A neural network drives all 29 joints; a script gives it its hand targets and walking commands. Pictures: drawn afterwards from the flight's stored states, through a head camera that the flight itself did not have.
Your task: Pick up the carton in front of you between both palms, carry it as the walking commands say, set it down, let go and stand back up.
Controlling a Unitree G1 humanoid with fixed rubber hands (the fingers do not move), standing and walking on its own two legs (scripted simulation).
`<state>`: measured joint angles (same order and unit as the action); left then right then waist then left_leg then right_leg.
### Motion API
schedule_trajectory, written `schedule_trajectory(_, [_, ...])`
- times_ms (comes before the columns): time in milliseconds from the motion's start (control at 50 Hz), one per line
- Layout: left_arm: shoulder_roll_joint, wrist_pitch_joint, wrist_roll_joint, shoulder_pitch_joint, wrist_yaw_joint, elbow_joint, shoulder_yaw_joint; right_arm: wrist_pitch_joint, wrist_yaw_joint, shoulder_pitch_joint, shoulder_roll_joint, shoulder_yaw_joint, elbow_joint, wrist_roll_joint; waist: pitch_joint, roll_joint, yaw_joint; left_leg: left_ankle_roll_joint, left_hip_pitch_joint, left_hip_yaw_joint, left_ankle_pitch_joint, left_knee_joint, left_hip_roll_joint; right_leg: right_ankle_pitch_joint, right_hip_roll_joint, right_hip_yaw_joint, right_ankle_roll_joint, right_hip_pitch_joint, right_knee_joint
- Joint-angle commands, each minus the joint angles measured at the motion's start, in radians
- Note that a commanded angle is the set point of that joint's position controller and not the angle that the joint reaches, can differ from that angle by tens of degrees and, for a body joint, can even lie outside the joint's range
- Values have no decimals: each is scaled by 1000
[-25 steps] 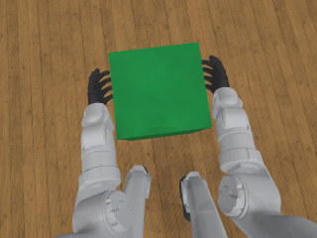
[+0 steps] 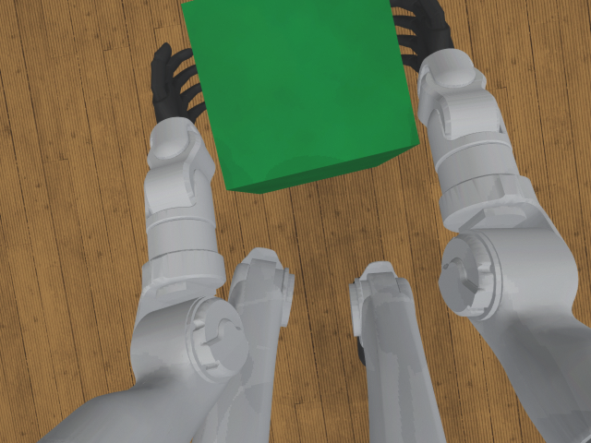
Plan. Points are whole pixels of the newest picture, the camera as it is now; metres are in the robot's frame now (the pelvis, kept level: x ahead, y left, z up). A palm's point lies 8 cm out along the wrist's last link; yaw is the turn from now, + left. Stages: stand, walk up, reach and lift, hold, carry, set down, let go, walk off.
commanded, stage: set down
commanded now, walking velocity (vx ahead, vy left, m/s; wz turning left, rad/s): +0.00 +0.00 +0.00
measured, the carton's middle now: (303, 105) +0.51 +0.05 -0.20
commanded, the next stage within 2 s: none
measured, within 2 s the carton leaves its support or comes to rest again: rests again in 1.10 s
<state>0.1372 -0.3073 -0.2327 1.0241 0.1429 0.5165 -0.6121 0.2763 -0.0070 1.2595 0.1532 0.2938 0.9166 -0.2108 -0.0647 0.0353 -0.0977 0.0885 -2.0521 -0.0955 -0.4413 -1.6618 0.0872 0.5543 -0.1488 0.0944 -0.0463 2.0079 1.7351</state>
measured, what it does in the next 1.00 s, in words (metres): lowers itself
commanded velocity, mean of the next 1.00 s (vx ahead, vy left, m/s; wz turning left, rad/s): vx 0.00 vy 0.00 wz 0.00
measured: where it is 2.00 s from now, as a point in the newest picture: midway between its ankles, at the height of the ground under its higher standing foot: (314, 325)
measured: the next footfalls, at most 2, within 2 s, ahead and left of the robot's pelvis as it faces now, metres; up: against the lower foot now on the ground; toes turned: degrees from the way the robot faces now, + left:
none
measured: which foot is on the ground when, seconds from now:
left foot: down 0.00-1.00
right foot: down 0.00-1.00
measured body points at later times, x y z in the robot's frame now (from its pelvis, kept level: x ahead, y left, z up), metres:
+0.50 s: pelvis -0.01 -0.01 -0.09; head +0.38 -0.01 +0.14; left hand +0.49 +0.21 -0.27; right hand +0.60 -0.07 -0.28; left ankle +0.12 +0.14 -0.47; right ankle +0.08 -0.12 -0.47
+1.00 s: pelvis +0.00 -0.02 -0.11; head +0.37 -0.02 +0.13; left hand +0.49 +0.21 -0.28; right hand +0.60 -0.07 -0.29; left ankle +0.12 +0.14 -0.47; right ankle +0.08 -0.12 -0.47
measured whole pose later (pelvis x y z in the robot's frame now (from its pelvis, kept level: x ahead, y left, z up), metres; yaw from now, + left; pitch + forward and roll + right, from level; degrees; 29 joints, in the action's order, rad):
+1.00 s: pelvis +0.00 -0.02 -0.11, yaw +3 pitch +42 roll +6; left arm 0.00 -0.22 -0.13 1.32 0.10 0.78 -0.64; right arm 0.21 -0.03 1.65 0.36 0.02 1.26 -0.08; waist 0.28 0.01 -0.17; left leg 0.14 -2.25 -0.05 -0.54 -2.04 0.07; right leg 0.65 -0.15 0.07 0.00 2.24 2.17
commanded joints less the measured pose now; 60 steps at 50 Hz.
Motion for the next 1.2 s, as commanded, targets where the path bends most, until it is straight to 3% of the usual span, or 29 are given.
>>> schedule_trajectory(0, [767, 27, 116, 748, -221, 33, 535, -26, 209, 505, -882, -327, 36, 102, -1050, 57, -43, 7, 724, 197, 285, 49, 61, -210, -45, -138, 28, -383, -149])
schedule_trajectory(180, [665, 48, 133, 885, -207, 30, 479, -33, 194, 624, -789, -334, 93, 123, -1029, 96, -74, 7, 631, 224, 287, -71, 49, -213, -30, -128, 28, -358, -35])
schedule_trajectory(440, [539, 78, 225, 1000, -196, 31, 465, -53, 158, 770, -673, -465, 92, 227, -1037, 177, -147, 9, 529, 248, 371, -248, 15, -361, 2, -99, 22, -453, 152])
schedule_trajectory(500, [585, 87, 275, 998, -199, 44, 478, -70, 147, 824, -682, -497, 37, 255, -1058, 206, -144, 6, 518, 241, 426, -274, 14, -422, 5, -96, 24, -459, 179])
schedule_trajectory(560, [596, 79, 272, 950, -218, 105, 465, -79, 148, 787, -685, -485, 57, 246, -984, 212, -132, 5, 470, 232, 441, -289, 16, -469, 9, -91, 29, -452, 193])
schedule_trajectory(800, [537, 97, 224, 885, -238, 168, 382, -106, 158, 761, -626, -443, 140, 243, -753, 188, -136, -9, 334, 216, 363, -325, 15, -353, 14, -63, 54, -282, 204])
schedule_trajectory(940, [473, 93, 176, 845, -241, 226, 296, -101, 163, 732, -534, -381, 230, 193, -608, 177, -116, -12, 256, 208, 259, -325, 14, -258, 20, -52, 69, -208, 198])
schedule_trajectory(1180, [396, 105, 136, 807, -251, 287, 211, -86, 165, 648, -442, -286, 301, 81, -463, 136, -69, -10, 193, 196, 214, -343, 22, -239, 30, -35, 83, -157, 208])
